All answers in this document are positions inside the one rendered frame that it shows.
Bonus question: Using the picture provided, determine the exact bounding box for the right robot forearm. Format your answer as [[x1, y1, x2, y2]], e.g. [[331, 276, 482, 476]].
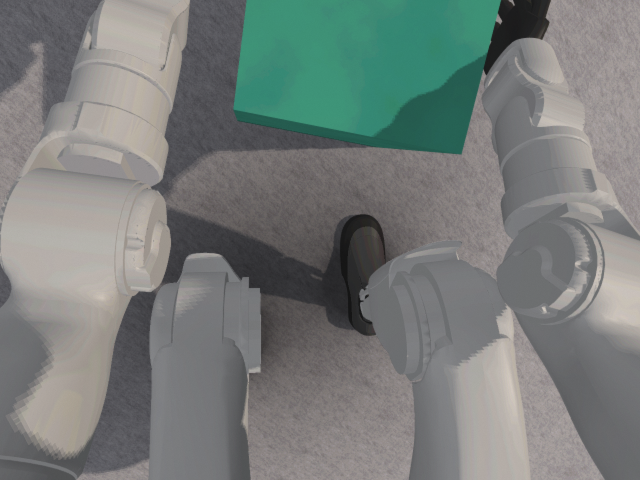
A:
[[481, 38, 640, 241]]

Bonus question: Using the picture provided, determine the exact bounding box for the left robot upper arm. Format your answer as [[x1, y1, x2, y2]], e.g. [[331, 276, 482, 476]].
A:
[[0, 168, 171, 480]]

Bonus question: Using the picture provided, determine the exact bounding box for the right robot hand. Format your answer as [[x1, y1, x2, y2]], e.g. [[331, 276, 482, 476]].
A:
[[484, 0, 551, 76]]

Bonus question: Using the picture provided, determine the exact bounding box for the carton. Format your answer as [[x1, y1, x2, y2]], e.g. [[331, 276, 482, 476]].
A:
[[233, 0, 501, 154]]

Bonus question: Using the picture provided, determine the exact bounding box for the robot left shin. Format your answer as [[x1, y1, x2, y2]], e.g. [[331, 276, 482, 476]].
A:
[[149, 253, 241, 367]]

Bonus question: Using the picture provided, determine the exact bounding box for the robot left thigh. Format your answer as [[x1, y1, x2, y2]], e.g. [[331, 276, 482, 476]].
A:
[[148, 272, 261, 480]]

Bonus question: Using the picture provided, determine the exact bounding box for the left robot forearm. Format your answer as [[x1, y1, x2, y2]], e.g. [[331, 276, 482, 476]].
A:
[[0, 0, 190, 275]]

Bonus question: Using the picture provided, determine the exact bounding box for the right robot upper arm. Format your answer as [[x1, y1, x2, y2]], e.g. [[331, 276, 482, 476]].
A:
[[496, 217, 640, 480]]

